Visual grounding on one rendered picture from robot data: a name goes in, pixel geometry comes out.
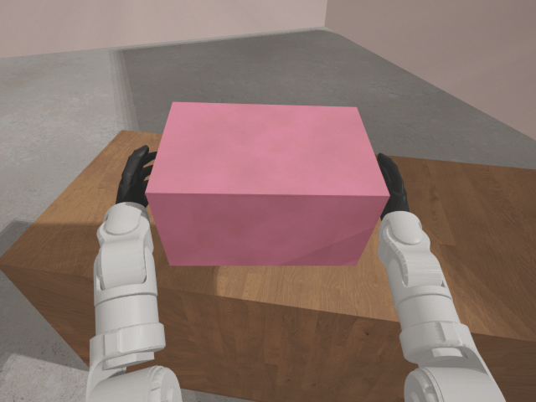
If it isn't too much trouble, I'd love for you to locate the right robot hand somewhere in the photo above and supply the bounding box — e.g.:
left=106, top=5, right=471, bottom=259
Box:
left=376, top=153, right=410, bottom=221

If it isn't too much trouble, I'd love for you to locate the left robot forearm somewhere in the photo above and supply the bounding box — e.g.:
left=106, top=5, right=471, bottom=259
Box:
left=85, top=202, right=166, bottom=402

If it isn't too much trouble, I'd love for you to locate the left robot upper arm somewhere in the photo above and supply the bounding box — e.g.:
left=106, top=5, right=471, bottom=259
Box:
left=87, top=366, right=182, bottom=402

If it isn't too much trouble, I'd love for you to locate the carton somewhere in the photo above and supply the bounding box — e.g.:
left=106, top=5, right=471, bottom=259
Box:
left=145, top=102, right=390, bottom=265

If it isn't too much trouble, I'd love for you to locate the left robot hand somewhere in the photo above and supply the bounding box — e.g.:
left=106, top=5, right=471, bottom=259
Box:
left=116, top=145, right=157, bottom=208

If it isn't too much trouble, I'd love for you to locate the right robot upper arm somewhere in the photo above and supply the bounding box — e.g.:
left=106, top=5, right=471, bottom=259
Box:
left=404, top=367, right=504, bottom=402

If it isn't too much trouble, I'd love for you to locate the pedestal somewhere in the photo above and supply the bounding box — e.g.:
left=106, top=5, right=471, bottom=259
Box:
left=0, top=130, right=536, bottom=402

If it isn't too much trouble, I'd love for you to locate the right robot forearm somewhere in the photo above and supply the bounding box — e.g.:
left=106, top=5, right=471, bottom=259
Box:
left=377, top=211, right=506, bottom=402

